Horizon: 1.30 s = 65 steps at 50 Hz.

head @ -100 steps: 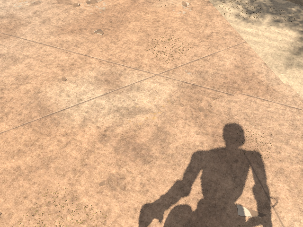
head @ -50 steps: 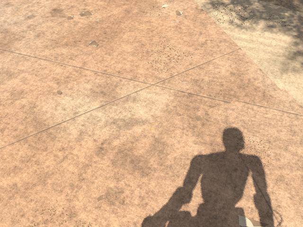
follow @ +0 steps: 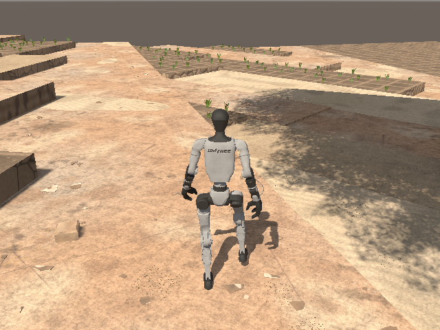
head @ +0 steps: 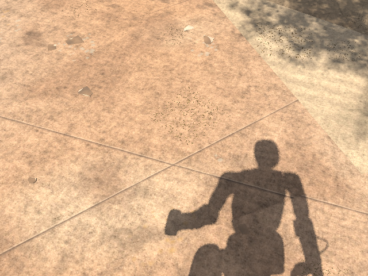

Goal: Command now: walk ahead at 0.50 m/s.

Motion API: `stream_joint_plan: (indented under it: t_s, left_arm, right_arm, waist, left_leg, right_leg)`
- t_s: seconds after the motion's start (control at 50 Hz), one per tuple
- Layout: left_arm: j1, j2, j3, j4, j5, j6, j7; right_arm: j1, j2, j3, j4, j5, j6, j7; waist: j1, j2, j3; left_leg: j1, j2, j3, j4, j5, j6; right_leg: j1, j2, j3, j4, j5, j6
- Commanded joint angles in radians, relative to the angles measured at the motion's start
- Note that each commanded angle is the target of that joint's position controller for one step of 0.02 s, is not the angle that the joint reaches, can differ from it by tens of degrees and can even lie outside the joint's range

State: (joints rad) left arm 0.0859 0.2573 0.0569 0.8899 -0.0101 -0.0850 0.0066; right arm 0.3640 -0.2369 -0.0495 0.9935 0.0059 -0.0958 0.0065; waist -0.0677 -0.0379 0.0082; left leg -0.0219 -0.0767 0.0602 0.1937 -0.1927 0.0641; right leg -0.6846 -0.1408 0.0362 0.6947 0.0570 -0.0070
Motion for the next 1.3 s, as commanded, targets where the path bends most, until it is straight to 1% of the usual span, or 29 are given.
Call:
stream_joint_plan:
  t_s: [0.02,0.1,0.14,0.16,0.18,0.2,0.22,0.24,0.26,0.32,0.4,0.6,0.66,0.7,0.72,0.74,0.76,0.78,0.82,0.84,0.9,1.02,1.14,1.2,1.22,1.24,1.26,1.28,1.3]
  left_arm:
    - [-0.111,0.036,-0.002,-0.075,-0.007,-0.013,-0.015]
    - [-0.148,0.072,0.006,-0.116,-0.011,-0.028,-0.037]
    - [-0.017,0.120,0.029,-0.087,-0.010,-0.037,-0.036]
    - [0.156,0.174,0.056,-0.038,-0.007,-0.040,-0.028]
    - [0.343,0.258,0.077,-0.011,0.010,-0.037,-0.016]
    - [0.372,0.292,0.081,0.013,0.017,-0.030,-0.025]
    - [0.339,0.175,0.051,-0.005,0.013,-0.032,-0.026]
    - [0.254,0.128,0.037,-0.020,0.009,-0.035,-0.023]
    - [0.178,0.106,0.028,-0.031,0.012,-0.037,-0.024]
    - [0.111,0.061,0.021,-0.017,0.027,-0.043,-0.024]
    - [0.136,0.099,0.037,0.007,0.028,-0.048,-0.006]
    - [0.244,0.159,0.061,0.036,0.003,-0.005,0.020]
    - [0.200,0.196,0.072,0.016,-0.009,0.008,0.023]
    - [0.164,0.215,0.075,0.002,-0.017,0.023,0.025]
    - [0.159,0.204,0.069,-0.012,-0.012,0.020,0.026]
    - [0.269,0.052,0.026,-0.055,0.032,-0.001,0.011]
    - [0.210,0.076,0.017,-0.098,-0.007,-0.052,-0.006]
    - [0.070,0.141,0.033,-0.130,-0.050,-0.080,-0.014]
    - [0.068,0.137,0.036,-0.116,-0.015,-0.083,-0.004]
    - [0.093,0.151,0.046,-0.109,0.001,-0.070,-0.001]
    - [0.072,0.117,0.043,-0.130,0.018,-0.035,0.000]
    - [-0.138,0.066,0.018,-0.206,0.020,-0.042,-0.020]
    - [-0.198,0.111,0.025,-0.259,0.003,-0.060,-0.049]
    - [-0.031,0.139,0.045,-0.212,0.003,-0.073,-0.043]
    - [0.112,0.169,0.057,-0.182,0.027,-0.078,-0.043]
    - [0.230,0.211,0.064,-0.162,0.030,-0.074,-0.043]
    - [0.351,0.275,0.086,-0.095,-0.001,-0.058,-0.050]
    - [0.306,0.186,0.070,-0.120,-0.006,-0.049,-0.048]
    - [0.214,0.132,0.048,-0.140,0.006,-0.042,-0.042]
  right_arm:
    - [0.032,-0.163,-0.032,-0.029,0.011,-0.004,-0.010]
    - [0.063,-0.173,-0.041,-0.008,0.018,0.020,-0.017]
    - [0.017,-0.190,-0.046,-0.024,0.018,0.030,-0.019]
    - [0.005,-0.162,-0.035,-0.036,0.011,0.033,-0.018]
    - [0.018,-0.106,-0.012,-0.067,-0.011,0.031,-0.016]
    - [0.161,0.022,0.018,-0.063,0.014,0.012,-0.009]
    - [0.096,-0.111,-0.012,-0.051,0.041,0.000,-0.011]
    - [0.009,-0.155,-0.027,-0.079,0.054,-0.005,-0.014]
    - [-0.028,-0.143,-0.029,-0.084,0.047,-0.002,-0.021]
    - [-0.010,-0.084,-0.041,-0.081,0.036,0.031,-0.019]
    - [-0.080,-0.062,-0.045,-0.128,0.027,0.063,-0.016]
    - [-0.373,-0.042,-0.025,-0.269,0.019,0.050,0.044]
    - [-0.322,-0.092,-0.047,-0.284,0.021,0.050,0.057]
    - [-0.126,-0.162,-0.087,-0.248,0.028,0.055,0.053]
    - [0.043,-0.236,-0.125,-0.203,0.027,0.060,0.035]
    - [0.041,-0.353,-0.145,-0.196,0.034,0.060,0.022]
    - [0.074,-0.315,-0.123,-0.233,0.017,0.041,0.029]
    - [0.055,-0.236,-0.101,-0.230,0.007,0.028,0.033]
    - [-0.095,-0.161,-0.078,-0.259,0.017,0.015,0.034]
    - [-0.142,-0.140,-0.070,-0.277,0.009,0.014,0.028]
    - [-0.144,-0.166,-0.072,-0.284,0.012,0.012,0.008]
    - [-0.051,-0.189,-0.081,-0.262,0.023,0.024,-0.025]
    - [0.014,-0.170,-0.078,-0.250,0.025,0.040,-0.039]
    - [0.003,-0.147,-0.070,-0.257,0.019,0.051,-0.041]
    - [-0.003,-0.093,-0.049,-0.267,0.016,0.044,-0.030]
    - [0.142,-0.015,-0.026,-0.252,0.001,0.036,-0.023]
    - [0.255,-0.069,-0.023,-0.256,0.046,0.024,-0.022]
    - [0.138,-0.150,-0.039,-0.255,0.059,0.025,-0.032]
    - [-0.032,-0.192,-0.048,-0.288,0.040,0.027,-0.038]
  waist:
    - [-0.007,0.084,0.078]
    - [0.017,0.094,0.079]
    - [0.101,0.118,0.003]
    - [0.176,0.104,-0.114]
    - [0.226,-0.025,-0.291]
    - [0.147,-0.301,-0.412]
    - [0.178,-0.167,-0.334]
    - [0.167,-0.116,-0.194]
    - [0.134,-0.038,-0.124]
    - [0.069,-0.064,-0.040]
    - [0.059,-0.022,0.023]
    - [0.138,0.007,0.103]
    - [0.076,-0.039,0.044]
    - [-0.047,-0.051,-0.064]
    - [-0.126,0.011,-0.148]
    - [-0.005,0.301,-0.209]
    - [-0.025,0.266,-0.372]
    - [-0.064,0.169,-0.251]
    - [0.029,0.034,-0.110]
    - [0.066,0.044,-0.097]
    - [0.092,0.030,-0.051]
    - [0.005,0.095,0.002]
    - [-0.010,0.132,-0.002]
    - [0.070,0.146,-0.057]
    - [0.131,0.094,-0.170]
    - [0.096,-0.120,-0.298]
    - [0.091,-0.309,-0.363]
    - [0.137,-0.139,-0.235]
    - [0.154,-0.031,-0.080]
  left_leg:
    - [-0.070,0.268,-0.116,-0.081,0.179,0.143]
    - [0.067,0.336,-0.174,0.019,0.256,0.124]
    - [0.059,0.313,-0.171,0.162,0.476,0.098]
    - [-0.024,0.252,-0.134,0.361,0.514,0.067]
    - [-0.236,0.167,-0.079,0.698,0.213,0.025]
    - [-0.589,0.015,-0.107,0.994,-0.384,-0.020]
    - [-0.676,0.071,-0.217,1.105,-0.380,-0.010]
    - [-0.723,0.116,-0.196,1.114,-0.283,0.001]
    - [-0.680,0.163,-0.179,1.081,-0.192,-0.004]
    - [-0.561,0.221,-0.178,0.986,-0.077,-0.009]
    - [-0.656,0.233,-0.180,0.894,0.035,-0.024]
    - [-0.701,0.187,-0.029,0.477,0.181,-0.001]
    - [-0.561,0.116,0.038,0.476,0.077,0.052]
    - [-0.292,0.033,0.079,0.433,0.024,0.109]
    - [-0.009,0.043,-0.006,0.369,0.066,0.156]
    - [0.327,0.291,-0.489,0.337,0.023,0.314]
    - [0.444,0.409,-0.912,0.123,-0.180,0.418]
    - [0.386,0.387,-0.794,0.074,-0.092,0.344]
    - [0.097,0.314,-0.554,0.095,0.117,0.274]
    - [-0.013,0.292,-0.489,0.081,0.199,0.263]
    - [-0.165,0.248,-0.398,0.032,0.286,0.252]
    - [-0.272,0.136,-0.284,0.059,0.132,0.161]
    - [-0.139,0.188,-0.471,0.267,-0.005,0.146]
    - [-0.127,0.151,-0.466,0.445,0.085,0.100]
    - [-0.243,0.099,-0.401,0.681,0.048,0.071]
    - [-0.500,-0.012,-0.300,1.004,-0.462,0.016]
    - [-0.765,-0.014,-0.254,1.200,-0.448,-0.027]
    - [-0.856,0.041,-0.275,1.244,-0.340,-0.039]
    - [-0.853,0.061,-0.247,1.221,-0.254,-0.044]
  right_leg:
    - [0.055,0.040,-0.040,-0.109,0.064,0.001]
    - [0.065,0.062,-0.016,-0.197,-0.067,-0.034]
    - [0.270,0.111,-0.051,-0.231,-0.120,-0.059]
    - [0.523,0.103,-0.046,-0.214,-0.103,-0.090]
    - [0.838,-0.111,0.183,-0.189,-0.125,-0.153]
    - [1.109,-0.306,0.631,-0.332,-0.330,-0.285]
    - [1.036,-0.269,0.621,-0.386,-0.421,-0.240]
    - [0.903,-0.243,0.452,-0.399,-0.371,-0.192]
    - [0.764,-0.207,0.337,-0.429,-0.269,-0.172]
    - [0.569,-0.130,0.115,-0.516,-0.144,-0.149]
    - [0.548,-0.132,-0.021,-0.565,-0.035,-0.169]
    - [0.739,-0.153,-0.235,-0.521,0.100,-0.139]
    - [0.783,-0.160,-0.278,-0.375,0.471,-0.109]
    - [0.736,-0.134,-0.302,-0.073,0.655,-0.078]
    - [0.557,-0.089,-0.310,0.211,0.454,-0.033]
    - [0.108,0.085,-0.262,0.578,-0.497,0.027]
    - [-0.071,0.188,-0.008,0.739,-0.689,0.022]
    - [-0.167,0.131,0.048,0.730,-0.594,-0.014]
    - [-0.069,0.049,0.054,0.559,-0.456,-0.028]
    - [0.019,0.023,0.063,0.494,-0.422,-0.020]
    - [0.101,0.023,0.034,0.315,-0.363,0.021]
    - [0.191,0.116,0.003,-0.152,0.130,0.045]
    - [0.185,0.131,0.074,-0.261,0.016,0.009]
    - [0.386,0.122,0.039,-0.308,-0.041,-0.035]
    - [0.640,0.033,0.102,-0.230,-0.013,-0.080]
    - [0.955,-0.158,0.344,-0.149,0.118,-0.168]
    - [1.108,-0.327,0.769,-0.284,-0.250,-0.321]
    - [1.027,-0.276,0.753,-0.368,-0.490,-0.293]
    - [0.855,-0.227,0.592,-0.389,-0.355,-0.247]
